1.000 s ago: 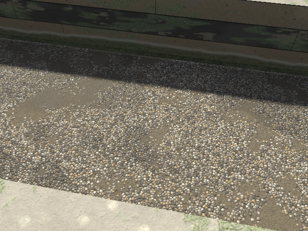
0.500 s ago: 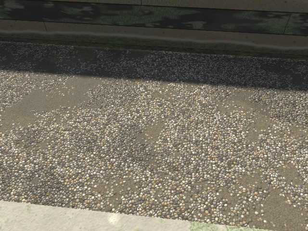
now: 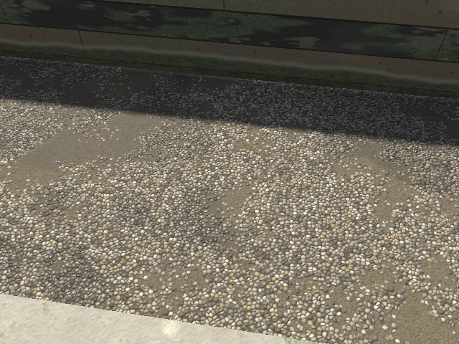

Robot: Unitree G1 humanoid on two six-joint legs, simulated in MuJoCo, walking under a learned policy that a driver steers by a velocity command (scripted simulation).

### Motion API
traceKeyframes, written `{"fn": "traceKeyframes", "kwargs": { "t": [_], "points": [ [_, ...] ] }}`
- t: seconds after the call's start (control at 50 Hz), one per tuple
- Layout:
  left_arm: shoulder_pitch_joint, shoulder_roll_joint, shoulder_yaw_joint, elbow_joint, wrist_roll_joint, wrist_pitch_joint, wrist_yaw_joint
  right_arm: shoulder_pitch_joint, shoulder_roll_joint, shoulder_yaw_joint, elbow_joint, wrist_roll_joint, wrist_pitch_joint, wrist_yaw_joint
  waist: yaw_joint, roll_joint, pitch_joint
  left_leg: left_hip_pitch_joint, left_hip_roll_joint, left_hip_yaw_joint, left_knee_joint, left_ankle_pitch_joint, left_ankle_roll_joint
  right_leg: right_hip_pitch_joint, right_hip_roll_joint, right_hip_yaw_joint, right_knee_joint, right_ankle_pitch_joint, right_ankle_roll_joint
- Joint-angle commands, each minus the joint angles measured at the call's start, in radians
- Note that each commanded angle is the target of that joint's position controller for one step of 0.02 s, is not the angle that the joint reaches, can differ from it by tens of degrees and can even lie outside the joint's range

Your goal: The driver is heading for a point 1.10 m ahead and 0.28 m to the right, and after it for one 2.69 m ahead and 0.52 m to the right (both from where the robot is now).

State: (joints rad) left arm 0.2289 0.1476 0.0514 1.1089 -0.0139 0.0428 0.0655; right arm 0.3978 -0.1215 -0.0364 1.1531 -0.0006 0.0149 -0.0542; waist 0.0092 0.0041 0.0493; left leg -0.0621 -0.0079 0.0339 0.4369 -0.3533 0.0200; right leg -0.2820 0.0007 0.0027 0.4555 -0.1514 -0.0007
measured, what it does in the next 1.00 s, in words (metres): walks ahead: left foot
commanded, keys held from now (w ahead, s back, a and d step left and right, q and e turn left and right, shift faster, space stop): w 1.00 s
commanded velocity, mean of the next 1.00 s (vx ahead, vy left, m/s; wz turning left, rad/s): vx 0.40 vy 0.00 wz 0.00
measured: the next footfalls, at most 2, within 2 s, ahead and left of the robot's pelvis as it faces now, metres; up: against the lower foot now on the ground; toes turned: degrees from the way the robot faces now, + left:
left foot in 0.70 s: +0.31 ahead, +0.07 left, +0.00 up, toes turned +3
right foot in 1.08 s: +0.32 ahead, -0.12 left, +0.00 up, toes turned +0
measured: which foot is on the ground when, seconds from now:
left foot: down 0.00-0.28, up 0.30-0.68, down 0.70-1.00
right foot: down 0.00-0.68, up 0.70-1.00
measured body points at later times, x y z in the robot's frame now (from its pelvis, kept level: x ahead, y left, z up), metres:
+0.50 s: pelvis +0.11 -0.05 +0.00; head +0.11 -0.05 +0.45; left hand +0.07 +0.20 -0.15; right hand +0.19 -0.30 -0.14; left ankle +0.13 +0.08 -0.66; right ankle +0.10 -0.14 -0.74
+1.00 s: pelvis +0.24 -0.02 +0.00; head +0.24 -0.02 +0.45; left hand +0.40 +0.22 -0.11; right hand +0.28 -0.27 -0.14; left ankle +0.27 +0.06 -0.74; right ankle +0.28 -0.14 -0.71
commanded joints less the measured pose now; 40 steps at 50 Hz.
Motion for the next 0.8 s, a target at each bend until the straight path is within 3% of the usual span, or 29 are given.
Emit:
{"fn": "traceKeyframes", "kwargs": {
  "t": [0.02,0.06,0.1,0.12,0.14,0.2,0.22,0.24,0.26,0.28,0.3,0.32,0.34,0.36,0.38,0.4,0.42,0.48,0.52,0.6,0.64,0.66,0.68,0.7,0.72,0.74,0.76,0.78,0.8],
  "points": [
    [0.026,0.08,0.011,-0.023,-0.005,0.001,0.008,0.143,-0.072,-0.012,0.009,0.003,0.0,-0.007,-0.008,0.027,0.068,-0.247,0.052,-0.062,-0.175,-0.187,0.04,0.113,-0.009,0.022,-0.025,-0.168,-0.049],
    [-0.032,0.09,0.014,-0.053,-0.015,-0.012,0.009,0.152,-0.129,-0.029,-0.019,0.01,-0.006,-0.016,-0.038,0.085,0.126,-0.221,0.131,-0.182,-0.246,-0.374,0.11,-0.046,0.04,-0.033,0.088,-0.295,-0.048],
    [-0.101,0.078,0.008,-0.093,-0.018,-0.044,-0.005,0.139,-0.19,-0.051,-0.049,0.013,-0.022,-0.019,-0.061,0.143,0.191,-0.143,0.287,-0.343,-0.299,-0.344,0.188,-0.24,0.001,-0.043,0.247,-0.232,-0.057],
    [-0.128,0.077,0.005,-0.113,-0.017,-0.061,-0.013,0.156,-0.192,-0.055,-0.051,0.01,-0.027,-0.019,-0.073,0.141,0.201,-0.091,0.316,-0.353,-0.263,-0.221,0.212,-0.338,-0.041,-0.02,0.332,-0.25,-0.061],
    [-0.138,0.081,0.006,-0.127,-0.019,-0.075,-0.022,0.176,-0.166,-0.051,-0.051,0.006,-0.035,-0.016,-0.075,0.13,0.19,-0.024,0.333,-0.355,-0.227,-0.097,0.224,-0.418,-0.067,-0.004,0.39,-0.277,-0.066],
    [-0.165,0.088,0.006,-0.158,-0.029,-0.103,-0.05,0.184,-0.145,-0.044,-0.062,0.015,-0.041,-0.002,-0.074,0.106,0.139,0.022,0.293,-0.268,-0.138,0.141,0.192,-0.396,-0.083,-0.037,0.296,-0.281,-0.068],
    [-0.125,0.077,0.006,-0.145,-0.028,-0.107,-0.056,0.164,-0.154,-0.044,-0.068,0.017,-0.038,0.002,-0.05,0.105,0.111,-0.059,0.26,-0.227,-0.109,0.183,0.177,-0.26,-0.052,-0.078,0.245,-0.226,-0.066],
    [-0.016,0.071,0.011,-0.104,-0.027,-0.106,-0.059,0.124,-0.167,-0.045,-0.075,0.022,-0.034,0.004,0.011,0.099,0.071,-0.187,0.218,-0.177,-0.06,0.226,0.158,-0.043,-0.005,-0.124,0.182,-0.107,-0.067],
    [0.122,0.104,0.032,-0.05,-0.022,-0.097,-0.056,0.114,-0.171,-0.044,-0.073,0.021,-0.035,0.006,0.069,0.078,0.012,-0.287,0.156,-0.134,0.044,0.361,0.132,0.169,0.052,-0.148,0.165,-0.042,-0.07],
    [0.287,0.161,0.058,-0.012,-0.02,-0.088,-0.048,0.074,-0.168,-0.038,-0.08,0.021,-0.045,0.008,0.154,0.003,-0.057,-0.391,0.08,-0.053,0.277,0.433,0.079,0.357,-0.017,-0.032,0.111,-0.016,-0.106],
    [0.45,0.281,0.066,-0.001,0.074,-0.085,-0.043,0.103,-0.098,-0.022,-0.135,-0.037,-0.055,0.017,0.169,-0.306,-0.196,-0.543,-0.061,0.062,0.681,-0.09,0.014,0.508,-0.314,0.405,-0.128,-0.133,-0.204],
    [0.412,0.26,0.059,0.002,0.059,-0.071,-0.044,0.019,-0.144,-0.042,-0.17,-0.047,-0.051,0.023,0.167,-0.264,-0.171,-0.65,-0.068,-0.095,0.838,-0.185,0.031,0.438,-0.374,0.62,-0.235,-0.197,-0.267],
    [0.276,0.241,0.052,-0.046,0.059,-0.068,-0.04,-0.062,-0.154,-0.044,-0.207,-0.026,-0.051,0.027,0.12,-0.177,-0.044,-0.737,-0.008,-0.119,0.911,-0.116,0.044,0.356,-0.37,0.516,-0.209,-0.248,-0.266],
    [0.201,0.191,0.038,-0.077,0.064,-0.069,-0.041,-0.078,-0.137,-0.039,-0.217,-0.015,-0.057,0.032,0.091,-0.099,-0.014,-0.733,0.028,-0.112,0.92,-0.05,0.05,0.273,-0.336,0.421,-0.18,-0.181,-0.253],
    [0.178,0.156,0.025,-0.087,0.064,-0.075,-0.044,-0.045,-0.127,-0.042,-0.208,-0.016,-0.056,0.032,0.04,-0.046,-0.012,-0.673,0.052,-0.108,0.877,-0.02,0.053,0.181,-0.301,0.345,-0.184,-0.164,-0.225],
    [0.157,0.121,0.011,-0.094,0.062,-0.083,-0.043,-0.012,-0.112,-0.04,-0.207,-0.027,-0.041,0.035,-0.003,-0.059,-0.004,-0.615,0.066,-0.102,0.827,-0.003,0.045,0.096,-0.272,0.288,-0.189,-0.147,-0.202],
    [0.143,0.116,0.002,-0.112,0.057,-0.093,-0.04,0.002,-0.112,-0.042,-0.211,-0.028,-0.02,0.036,-0.025,-0.078,-0.002,-0.571,0.058,-0.088,0.795,0.026,0.036,0.047,-0.254,0.25,-0.197,-0.104,-0.196],
    [0.173,0.148,-0.003,-0.127,0.034,-0.124,-0.038,-0.069,-0.113,-0.035,-0.27,-0.026,0.023,0.041,-0.056,-0.077,0.038,-0.564,0.047,-0.066,0.668,0.141,0.021,-0.044,-0.241,0.199,-0.214,-0.079,-0.207],
    [0.181,0.135,-0.013,-0.139,0.02,-0.127,-0.041,-0.13,-0.117,-0.025,-0.311,-0.024,0.029,0.044,-0.056,-0.088,0.048,-0.53,0.049,-0.036,0.505,0.178,0.012,-0.059,-0.223,0.139,-0.192,-0.004,-0.201],
    [0.244,0.175,-0.006,-0.148,0.027,-0.112,-0.043,-0.214,-0.116,-0.007,-0.358,-0.024,0.015,0.04,-0.005,-0.124,0.033,-0.353,0.002,0.05,0.309,0.122,0.021,-0.063,-0.22,0.091,-0.132,0.163,-0.199],
    [0.238,0.201,0.003,-0.155,0.017,-0.094,-0.038,-0.183,-0.132,-0.012,-0.364,-0.015,0.003,0.032,-0.024,-0.112,0.043,-0.286,-0.003,0.053,0.228,0.118,0.039,-0.024,-0.231,0.108,-0.074,0.214,-0.183],
    [0.222,0.207,0.005,-0.164,0.009,-0.086,-0.036,-0.099,-0.138,-0.017,-0.339,-0.02,-0.006,0.027,-0.062,-0.08,0.005,-0.172,-0.03,0.065,0.152,0.145,0.049,-0.02,-0.209,0.087,0.017,0.294,-0.163],
    [0.2,0.189,-0.001,-0.174,0.002,-0.078,-0.034,0.02,-0.166,-0.032,-0.298,-0.026,-0.02,0.019,-0.116,-0.021,-0.047,-0.034,-0.022,0.027,0.089,0.172,0.064,-0.048,-0.139,0.033,0.211,0.293,-0.128],
    [0.185,0.123,-0.019,-0.212,-0.009,-0.079,-0.035,0.152,-0.268,-0.055,-0.291,-0.039,-0.033,0.013,-0.172,0.17,-0.159,0.125,0.217,-0.268,0.003,0.255,0.134,-0.169,-0.024,-0.077,0.611,0.047,-0.07],
    [0.201,0.094,-0.015,-0.261,-0.012,-0.07,-0.036,0.135,-0.339,-0.062,-0.299,-0.007,-0.024,0.02,-0.122,0.261,-0.194,0.139,0.391,-0.606,-0.146,0.226,0.225,-0.365,0.106,0.011,0.795,-0.39,-0.066],
    [0.138,0.158,0.001,-0.288,0.005,-0.06,-0.031,0.043,-0.313,-0.062,-0.316,0.02,-0.013,0.02,-0.113,0.202,-0.128,0.019,0.398,-0.593,-0.152,0.075,0.258,-0.409,0.066,0.116,0.858,-0.331,-0.064],
    [0.094,0.172,0.006,-0.307,0.006,-0.054,-0.036,-0.05,-0.241,-0.04,-0.341,0.006,-0.016,0.025,-0.075,0.153,-0.071,-0.069,0.356,-0.493,-0.151,0.064,0.234,-0.411,0.04,0.112,0.882,-0.259,-0.057],
    [0.09,0.15,0.002,-0.308,0.011,-0.049,-0.037,-0.094,-0.195,-0.024,-0.35,-0.008,-0.023,0.028,-0.041,0.105,-0.05,-0.141,0.312,-0.406,-0.153,0.094,0.207,-0.381,0.02,0.112,0.856,-0.227,-0.049],
    [0.114,0.133,0.0,-0.3,0.019,-0.038,-0.034,-0.118,-0.174,-0.016,-0.358,-0.01,-0.036,0.029,-0.006,0.095,-0.051,-0.204,0.272,-0.332,-0.166,0.129,0.179,-0.328,0.0,0.105,0.797,-0.21,-0.034]
  ]
}}
Over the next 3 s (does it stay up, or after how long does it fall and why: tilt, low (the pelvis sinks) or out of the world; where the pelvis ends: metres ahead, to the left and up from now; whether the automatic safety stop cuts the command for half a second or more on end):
stays up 0.32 0.00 -0.01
